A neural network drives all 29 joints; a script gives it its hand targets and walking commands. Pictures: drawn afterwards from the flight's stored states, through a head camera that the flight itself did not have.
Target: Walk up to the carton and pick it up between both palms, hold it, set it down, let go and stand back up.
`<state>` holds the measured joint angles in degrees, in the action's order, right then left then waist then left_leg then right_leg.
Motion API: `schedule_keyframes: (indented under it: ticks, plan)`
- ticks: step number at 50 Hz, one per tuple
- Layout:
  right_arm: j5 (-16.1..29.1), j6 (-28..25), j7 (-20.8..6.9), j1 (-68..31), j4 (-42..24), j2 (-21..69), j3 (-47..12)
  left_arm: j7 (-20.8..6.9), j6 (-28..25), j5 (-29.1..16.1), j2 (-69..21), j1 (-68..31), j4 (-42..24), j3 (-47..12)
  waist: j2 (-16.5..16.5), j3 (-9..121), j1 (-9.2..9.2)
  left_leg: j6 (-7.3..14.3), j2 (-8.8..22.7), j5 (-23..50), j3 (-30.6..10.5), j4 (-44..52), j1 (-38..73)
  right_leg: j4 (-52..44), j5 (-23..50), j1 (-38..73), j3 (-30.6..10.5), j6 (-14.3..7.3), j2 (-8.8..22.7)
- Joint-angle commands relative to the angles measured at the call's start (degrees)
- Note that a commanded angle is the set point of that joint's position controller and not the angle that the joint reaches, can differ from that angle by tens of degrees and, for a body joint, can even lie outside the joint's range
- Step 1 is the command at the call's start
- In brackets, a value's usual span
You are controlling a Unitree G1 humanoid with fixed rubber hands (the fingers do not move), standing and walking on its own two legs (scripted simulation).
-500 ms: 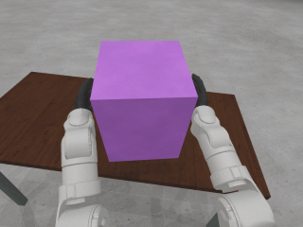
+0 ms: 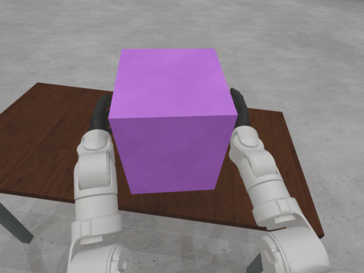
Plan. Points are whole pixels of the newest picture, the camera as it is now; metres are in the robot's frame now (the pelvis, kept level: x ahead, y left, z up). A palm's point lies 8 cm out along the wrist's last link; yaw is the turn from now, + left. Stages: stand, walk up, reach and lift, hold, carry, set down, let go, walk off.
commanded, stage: hold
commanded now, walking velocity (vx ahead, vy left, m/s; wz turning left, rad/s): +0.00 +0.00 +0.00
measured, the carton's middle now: (171, 124) +0.39 +0.00 +0.15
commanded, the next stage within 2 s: none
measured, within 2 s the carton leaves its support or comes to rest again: neither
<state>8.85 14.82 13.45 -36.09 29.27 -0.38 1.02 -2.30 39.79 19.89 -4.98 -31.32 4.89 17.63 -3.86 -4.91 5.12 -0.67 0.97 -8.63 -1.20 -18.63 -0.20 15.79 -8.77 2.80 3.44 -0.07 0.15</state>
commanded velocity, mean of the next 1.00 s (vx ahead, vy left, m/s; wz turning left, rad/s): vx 0.00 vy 0.00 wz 0.00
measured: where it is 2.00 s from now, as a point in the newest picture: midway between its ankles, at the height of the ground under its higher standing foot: outside the picture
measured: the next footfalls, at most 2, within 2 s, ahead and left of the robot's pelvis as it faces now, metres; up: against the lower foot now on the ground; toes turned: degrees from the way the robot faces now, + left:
none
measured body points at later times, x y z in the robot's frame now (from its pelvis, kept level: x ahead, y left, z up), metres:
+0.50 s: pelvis +0.00 +0.00 +0.00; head -0.04 +0.03 +0.45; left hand +0.37 +0.15 +0.16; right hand +0.37 -0.15 +0.17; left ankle +0.03 +0.12 -0.75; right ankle +0.01 -0.12 -0.75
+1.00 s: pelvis +0.00 +0.00 +0.00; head -0.04 +0.03 +0.45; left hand +0.37 +0.15 +0.16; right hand +0.37 -0.14 +0.17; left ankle +0.03 +0.12 -0.75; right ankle +0.01 -0.12 -0.75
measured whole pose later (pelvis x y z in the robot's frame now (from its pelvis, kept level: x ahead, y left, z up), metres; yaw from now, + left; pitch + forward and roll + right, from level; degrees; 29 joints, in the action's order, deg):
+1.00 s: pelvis +0.00 +0.00 +0.00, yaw +1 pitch -9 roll -1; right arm 8.4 13.9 13.3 -36.8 29.8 0.2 1.6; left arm -2.4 39.1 19.7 -4.4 -31.4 5.1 17.6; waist -4.4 -4.6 5.4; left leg -0.8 1.0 -8.2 -1.7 -18.9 -1.3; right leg 15.7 -8.5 2.2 4.1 -0.2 0.1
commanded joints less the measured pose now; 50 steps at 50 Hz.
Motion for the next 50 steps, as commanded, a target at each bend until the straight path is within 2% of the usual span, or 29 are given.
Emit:
schedule_keyframes:
  ticks: [1, 2, 3, 4, 9, 12, 13, 15, 17, 21, 26, 28, 29, 33, 35, 38, 39, 42, 44, 48, 50]
  plan:
    - [2.82, -4.58, -6.98, -42.81, -19.35, 32.07, -20.93, -7.84, -3.94, -8.58, -28.25, -39.07, -6.88, -31.26, 4.16, 24.57, 0.86, -0.62, -2.85, 14.36, 2.67, 0.29, 7.6, -1.19, 10.48, 3.11, 2.31, 2.44, -3.12]
    - [3.02, -4.8, -6.91, -43.14, -19.99, 32.01, -21.8, -7.81, -4.24, -9.1, -28.18, -39.1, -7.64, -31.75, 3.85, 26.33, 1.02, -0.54, -2.85, 15.17, 2.39, -0.17, 8.12, -0.89, 11.67, 3.77, 2.3, 2.54, -3.09]
    - [3.27, -4.95, -6.76, -42.95, -20.39, 31.98, -21.8, -7.72, -4.49, -9.12, -27.98, -39.2, -7.93, -32.23, 5.3, 26.32, 1.19, -0.69, -3.1, 15.89, 2.42, -0.54, 7.57, -0.86, 12.58, 4.07, 2.04, 2.46, -2.79]
    - [3.33, -4.85, -6.63, -42.67, -20.83, 31.52, -22.12, -7.62, -4.55, -9.24, -28.21, -38.61, -8.1, -32.34, 4.68, 26.52, 1.28, -0.94, -3.06, 16.41, 2.13, -0.68, 7.94, -0.73, 13.07, 4.29, 2.35, 2.43, -3.15]
    - [2.66, -4.34, -7.06, -41.81, -17.97, 31.34, -20.18, -7.73, -4.12, -8.65, -27.56, -39.01, -7.23, -31.51, 4.99, 23.76, 1.38, -0.56, -2.8, 11.06, 2.4, 1.04, 6.4, -1.65, 7.78, 2.71, 2.42, 2.03, -2.7]
    - [3.1, -4.9, -6.93, -42.29, -20.26, 31.44, -21.54, -7.4, -4.33, -9.22, -28.22, -38.26, -8.66, -32.18, 5.41, 26.78, 1.2, -0.8, -2.79, 16.54, 2.01, -0.44, 7.97, -0.53, 12.62, 3.94, 2.36, 2.25, -2.85]
    - [3.46, -4.67, -6.72, -41.93, -19.7, 31.02, -21.86, -7.36, -4.29, -8.83, -27.63, -38.25, -8.85, -32.25, 5.74, 26.26, 0.97, -0.91, -2.96, 16.93, 2.13, -0.72, 8.17, -0.61, 13.48, 4.28, 2.05, 2.47, -2.82]
    - [3.57, -4.2, -6.61, -40.81, -18.84, 31.64, -22.11, -7.56, -4.32, -8.45, -26.87, -38.1, -8.03, -31.59, 4.35, 25.06, 1.09, -0.58, -3.04, 16.16, 1.93, -0.51, 7.64, -0.51, 13.54, 4.21, 2.14, 2.86, -2.74]
    - [3.24, -4.3, -6.62, -41.19, -18.63, 31.32, -21.0, -7.78, -4.19, -8.31, -27.25, -38.14, -7.37, -31.52, 5.1, 23.93, 1.57, -0.55, -2.92, 14.48, 2.1, 0.11, 7.23, -0.9, 11.92, 3.82, 2.19, 2.51, -2.64]
    - [3.1, -4.56, -6.75, -42.25, -19.02, 31.61, -21.47, -7.79, -4.24, -8.37, -27.14, -37.98, -6.45, -30.96, 4.74, 23.44, 0.6, -0.24, -2.99, 13.8, 2.43, 0.24, 6.06, -0.9, 11.1, 3.6, 2.22, 2.28, -2.71]
    - [3.06, -4.52, -6.84, -42.52, -18.24, 31.7, -21.14, -7.71, -4.39, -8.61, -27.15, -38.87, -6.31, -31.07, 4.36, 23.76, 1.16, -0.24, -3.03, 12.9, 2.63, 0.53, 6.42, -1.15, 10.32, 3.17, 2.26, 2.41, -2.74]
    - [3.16, -4.6, -6.79, -43.4, -18.84, 31.96, -21.38, -7.79, -4.22, -8.41, -27.64, -38.65, -5.81, -30.56, 4.2, 24.21, 0.65, -0.1, -2.99, 13.08, 2.54, 0.61, 6.41, -1.0, 10.15, 3.63, 2.48, 2.34, -2.95]
    - [2.82, -4.41, -6.81, -41.94, -16.92, 31.53, -20.45, -7.86, -4.18, -8.06, -26.98, -38.88, -5.84, -30.48, 4.55, 23.83, 0.93, -0.25, -2.92, 13.36, 2.49, 0.68, 6.66, -1.03, 10.15, 3.56, 2.4, 2.2, -2.73]
    - [2.97, -5.0, -7.16, -43.88, -19.35, 31.3, -20.73, -7.76, -4.52, -8.81, -28.09, -39.6, -6.38, -30.54, 4.94, 25.53, 0.64, -0.29, -2.78, 13.82, 2.37, 0.2, 7.67, -1.1, 9.18, 2.96, 2.73, 2.14, -2.96]
    - [2.1, -4.76, -7.13, -43.56, -18.05, 31.32, -20.19, -7.68, -4.38, -8.17, -27.08, -39.08, -4.29, -29.75, 4.0, 23.83, 0.81, 0.25, -2.96, 11.45, 2.55, 0.86, 6.0, -1.31, 8.7, 2.69, 2.35, 2.4, -2.59]
    - [2.8, -5.23, -7.07, -43.98, -18.91, 32.18, -21.17, -7.46, -4.67, -8.47, -27.94, -39.78, -6.5, -30.8, 4.41, 25.6, 0.25, 0.1, -3.19, 12.54, 2.7, 0.69, 6.63, -0.91, 10.04, 3.4, 2.31, 2.63, -2.79]
    - [2.64, -4.97, -7.03, -43.13, -17.86, 32.15, -21.0, -7.37, -4.82, -8.63, -27.87, -40.15, -7.03, -31.21, 4.96, 24.84, 0.63, -0.23, -3.0, 13.1, 2.4, 0.66, 6.7, -0.93, 9.76, 2.8, 2.38, 2.44, -2.88]
    - [1.43, -4.61, -7.3, -42.34, -14.76, 31.52, -18.9, -7.75, -4.19, -7.47, -27.23, -39.65, -3.41, -29.18, 4.8, 21.01, 0.67, 0.11, -2.78, 8.23, 2.83, 1.93, 4.51, -1.95, 5.41, 2.22, 2.26, 2.26, -2.44]
    - [1.74, -4.94, -7.47, -42.74, -15.75, 32.13, -19.2, -7.85, -4.31, -7.87, -27.55, -40.19, -5.08, -29.84, 4.66, 23.28, 0.72, 0.29, -2.87, 8.76, 2.86, 1.81, 4.94, -1.47, 6.22, 3.02, 2.19, 2.35, -2.42]
    - [2.72, -5.21, -6.9, -43.29, -18.23, 32.08, -20.69, -7.68, -4.69, -8.68, -27.93, -40.36, -6.52, -30.89, 5.13, 25.83, 1.28, -0.26, -3.05, 14.75, 2.22, -0.06, 7.43, -0.9, 11.64, 3.64, 2.31, 2.49, -2.72]
    - [2.84, -5.35, -6.65, -43.54, -19.36, 31.97, -21.1, -7.59, -4.83, -9.06, -27.87, -39.75, -7.36, -31.4, 5.07, 26.79, 1.18, -0.38, -2.97, 15.16, 2.25, -0.58, 7.79, -0.97, 11.58, 3.93, 2.49, 2.52, -2.86]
